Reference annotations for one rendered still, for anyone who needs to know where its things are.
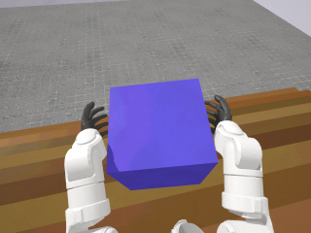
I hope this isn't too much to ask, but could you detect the right robot upper arm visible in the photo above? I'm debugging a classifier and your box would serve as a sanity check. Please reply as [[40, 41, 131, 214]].
[[217, 219, 271, 233]]

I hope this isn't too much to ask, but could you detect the carton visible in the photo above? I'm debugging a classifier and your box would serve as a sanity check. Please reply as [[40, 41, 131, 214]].
[[106, 78, 219, 190]]

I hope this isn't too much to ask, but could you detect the right robot shin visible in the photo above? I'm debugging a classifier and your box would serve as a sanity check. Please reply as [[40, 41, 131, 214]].
[[175, 219, 187, 227]]

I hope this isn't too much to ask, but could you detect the right robot forearm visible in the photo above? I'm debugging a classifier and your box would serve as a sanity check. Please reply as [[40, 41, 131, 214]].
[[214, 120, 274, 233]]

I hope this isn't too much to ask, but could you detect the right robot thigh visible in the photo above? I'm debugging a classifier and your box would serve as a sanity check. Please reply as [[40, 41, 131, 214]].
[[171, 222, 204, 233]]

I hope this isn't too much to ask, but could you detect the left robot forearm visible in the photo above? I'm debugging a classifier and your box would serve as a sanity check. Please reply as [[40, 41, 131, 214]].
[[64, 128, 111, 233]]

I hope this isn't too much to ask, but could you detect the robot right hand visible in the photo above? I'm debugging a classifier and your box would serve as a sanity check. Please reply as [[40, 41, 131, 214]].
[[204, 94, 232, 135]]

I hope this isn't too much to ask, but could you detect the robot left hand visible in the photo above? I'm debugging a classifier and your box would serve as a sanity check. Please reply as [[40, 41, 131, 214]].
[[81, 101, 109, 137]]

